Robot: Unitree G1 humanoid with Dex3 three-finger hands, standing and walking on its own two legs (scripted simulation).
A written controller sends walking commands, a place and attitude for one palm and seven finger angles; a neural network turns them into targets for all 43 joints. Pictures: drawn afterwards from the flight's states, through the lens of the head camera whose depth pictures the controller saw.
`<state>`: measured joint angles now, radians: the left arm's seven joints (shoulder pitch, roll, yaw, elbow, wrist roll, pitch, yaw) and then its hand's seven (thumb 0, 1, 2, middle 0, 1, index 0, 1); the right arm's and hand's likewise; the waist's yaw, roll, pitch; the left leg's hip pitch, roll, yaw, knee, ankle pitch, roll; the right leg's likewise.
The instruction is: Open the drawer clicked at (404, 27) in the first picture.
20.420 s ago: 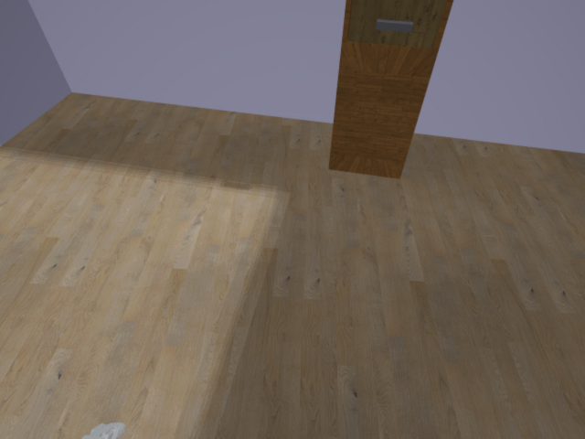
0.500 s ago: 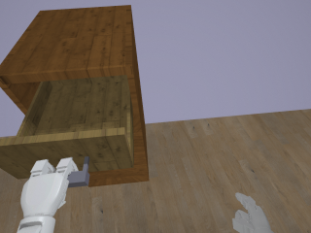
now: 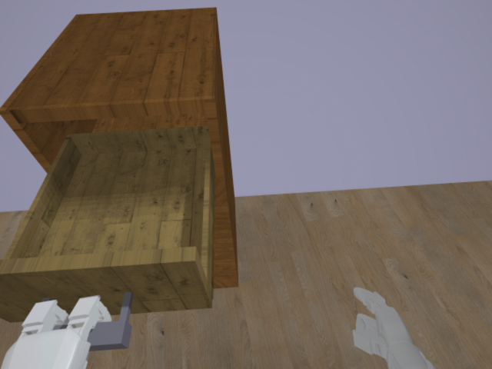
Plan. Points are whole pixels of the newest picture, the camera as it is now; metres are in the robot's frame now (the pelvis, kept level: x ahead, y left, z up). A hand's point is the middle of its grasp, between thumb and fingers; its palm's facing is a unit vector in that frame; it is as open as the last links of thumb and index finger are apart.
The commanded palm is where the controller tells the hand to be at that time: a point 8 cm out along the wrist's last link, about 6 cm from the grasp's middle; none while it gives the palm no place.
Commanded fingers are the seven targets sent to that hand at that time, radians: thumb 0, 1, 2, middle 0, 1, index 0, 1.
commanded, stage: open the thumb to release the handle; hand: left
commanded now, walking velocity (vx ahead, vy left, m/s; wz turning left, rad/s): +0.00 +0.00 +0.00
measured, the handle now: (82, 319) +0.17 +0.26 +0.04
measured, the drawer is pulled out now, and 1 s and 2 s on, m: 0.30 0.29 0.29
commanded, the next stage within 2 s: lift the hand off the handle in 0.52 s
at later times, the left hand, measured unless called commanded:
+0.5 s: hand (70, 365) +0.11 +0.26 +0.03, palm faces -0.01 -0.07 -1.00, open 11.9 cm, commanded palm +0.09 +0.26 +0.08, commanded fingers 0.00 -0.50 0.30 -0.30 -1.20 -0.30 -1.20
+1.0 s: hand (75, 354) +0.13 +0.26 +0.02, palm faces +0.04 -0.06 -1.00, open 13.7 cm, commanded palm +0.11 +0.27 +0.09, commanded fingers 0.00 -0.50 0.30 -0.30 -1.20 -0.30 -1.20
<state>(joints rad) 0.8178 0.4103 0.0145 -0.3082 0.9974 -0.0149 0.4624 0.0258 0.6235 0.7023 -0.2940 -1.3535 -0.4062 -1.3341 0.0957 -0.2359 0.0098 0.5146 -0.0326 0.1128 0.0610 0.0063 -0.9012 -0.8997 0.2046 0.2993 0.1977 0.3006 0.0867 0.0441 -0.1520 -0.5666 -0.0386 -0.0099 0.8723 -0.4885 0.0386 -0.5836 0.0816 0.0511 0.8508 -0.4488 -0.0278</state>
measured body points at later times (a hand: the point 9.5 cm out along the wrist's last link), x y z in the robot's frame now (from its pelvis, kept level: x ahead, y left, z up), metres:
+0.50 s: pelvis -0.03 -0.02 +0.01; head -0.01 -0.05 +0.46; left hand +0.11 +0.26 +0.08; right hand +0.20 -0.23 -0.09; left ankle -0.04 +0.09 -0.70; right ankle -0.02 -0.11 -0.70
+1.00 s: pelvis -0.03 -0.02 +0.00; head +0.00 -0.04 +0.45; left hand +0.12 +0.26 +0.08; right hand +0.20 -0.21 -0.10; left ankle -0.04 +0.09 -0.70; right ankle -0.02 -0.11 -0.70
